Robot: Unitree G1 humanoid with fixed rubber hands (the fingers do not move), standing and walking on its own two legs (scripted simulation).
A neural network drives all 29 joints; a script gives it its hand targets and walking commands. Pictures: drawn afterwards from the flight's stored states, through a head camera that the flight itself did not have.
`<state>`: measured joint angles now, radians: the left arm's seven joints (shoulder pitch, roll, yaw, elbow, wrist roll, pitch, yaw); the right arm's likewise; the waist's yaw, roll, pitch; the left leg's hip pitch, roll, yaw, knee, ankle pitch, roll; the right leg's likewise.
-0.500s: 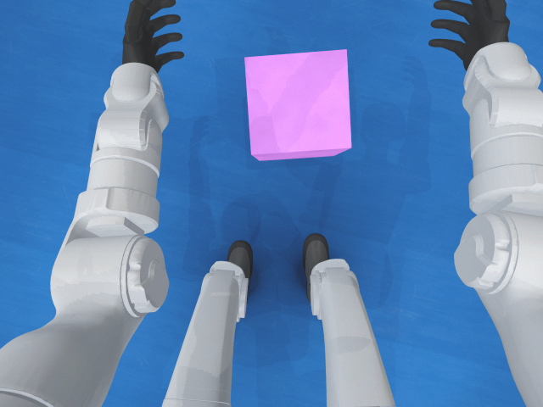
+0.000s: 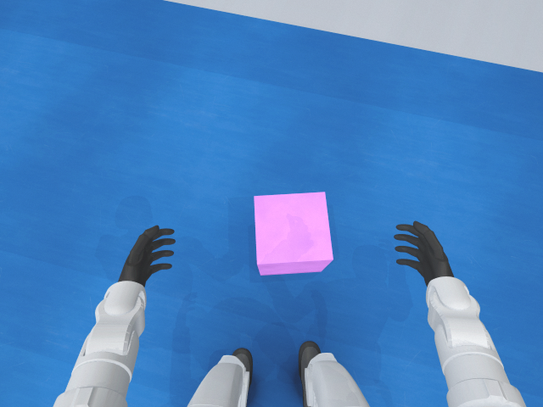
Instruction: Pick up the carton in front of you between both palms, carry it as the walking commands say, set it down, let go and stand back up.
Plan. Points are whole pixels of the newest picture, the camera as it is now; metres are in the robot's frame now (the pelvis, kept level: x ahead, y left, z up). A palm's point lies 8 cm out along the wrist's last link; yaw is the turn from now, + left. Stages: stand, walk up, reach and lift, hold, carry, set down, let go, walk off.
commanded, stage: let go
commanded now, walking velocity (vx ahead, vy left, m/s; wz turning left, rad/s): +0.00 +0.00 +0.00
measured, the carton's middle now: (290, 236) +0.48 -0.04 -0.62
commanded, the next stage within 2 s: stand in 0.76 s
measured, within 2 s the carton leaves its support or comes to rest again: neither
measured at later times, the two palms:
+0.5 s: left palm (89, 350) +0.19 +0.24 -0.03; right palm (465, 360) +0.19 -0.23 -0.03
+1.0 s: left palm (56, 360) +0.17 +0.29 -0.05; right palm (502, 370) +0.17 -0.28 -0.05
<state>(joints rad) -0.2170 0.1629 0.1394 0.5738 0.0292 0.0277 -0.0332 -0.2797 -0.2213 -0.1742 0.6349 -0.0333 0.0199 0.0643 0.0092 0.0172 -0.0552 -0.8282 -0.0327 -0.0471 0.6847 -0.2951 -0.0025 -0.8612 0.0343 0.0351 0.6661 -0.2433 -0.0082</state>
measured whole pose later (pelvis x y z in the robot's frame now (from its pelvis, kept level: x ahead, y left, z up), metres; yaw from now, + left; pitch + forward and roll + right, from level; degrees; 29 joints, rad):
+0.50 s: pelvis +0.03 +0.01 +0.03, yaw +0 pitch -3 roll +0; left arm 0.22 0.21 0.04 0.43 0.01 0.11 -0.08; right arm 0.23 -0.22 -0.04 0.43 -0.01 0.11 0.07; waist 0.00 0.01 0.08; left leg -0.10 -0.03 -0.05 0.44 -0.29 0.01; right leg -0.13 0.03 0.04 0.43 -0.25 -0.01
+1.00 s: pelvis +0.04 +0.01 +0.03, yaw +0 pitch +0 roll -1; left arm 0.18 0.32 0.05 0.67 0.04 0.04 0.01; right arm 0.21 -0.33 -0.06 0.65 -0.04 0.03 -0.01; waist 0.00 0.01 0.01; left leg -0.18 -0.03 -0.06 0.53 -0.34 0.01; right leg -0.21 0.03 0.03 0.51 -0.30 -0.01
